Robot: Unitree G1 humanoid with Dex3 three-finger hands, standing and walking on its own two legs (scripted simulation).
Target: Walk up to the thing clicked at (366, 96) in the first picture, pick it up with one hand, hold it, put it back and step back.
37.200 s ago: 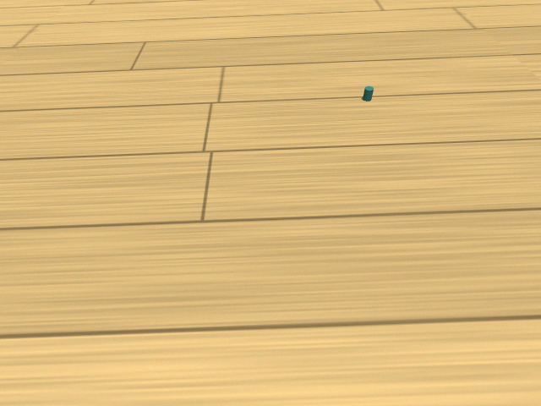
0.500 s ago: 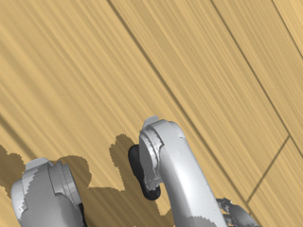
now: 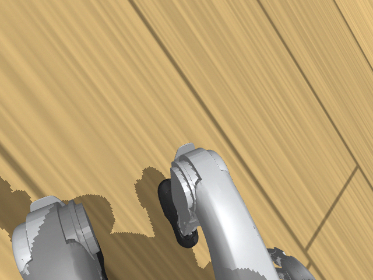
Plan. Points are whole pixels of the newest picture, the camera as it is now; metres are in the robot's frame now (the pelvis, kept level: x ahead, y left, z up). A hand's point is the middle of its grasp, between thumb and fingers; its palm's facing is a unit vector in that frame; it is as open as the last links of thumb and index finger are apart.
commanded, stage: approach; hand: left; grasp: from above
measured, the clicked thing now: out of the picture +0.57 +0.30 -0.29
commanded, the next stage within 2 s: rest palm in 0.56 s
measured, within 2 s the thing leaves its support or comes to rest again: neither
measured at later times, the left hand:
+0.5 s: hand out of the picture +0.56 +0.31 -0.16, palm faces -0.44 -0.08 -0.90, open 12.0 cm
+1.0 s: hand out of the picture +0.55 +0.30 -0.21, palm faces -0.43 -0.09 -0.90, open 12.0 cm
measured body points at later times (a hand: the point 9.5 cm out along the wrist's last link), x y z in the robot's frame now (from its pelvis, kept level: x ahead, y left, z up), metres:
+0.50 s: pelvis +0.00 +0.00 +0.00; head +0.29 +0.08 +0.34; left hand +0.58 +0.31 -0.11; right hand +0.01 -0.27 -0.06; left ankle +0.07 +0.12 -0.29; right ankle +0.13 -0.13 -0.29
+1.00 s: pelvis +0.00 +0.00 +0.00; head +0.30 +0.10 +0.32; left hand +0.56 +0.30 -0.15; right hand +0.03 -0.27 -0.05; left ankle +0.07 +0.12 -0.29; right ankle +0.13 -0.13 -0.29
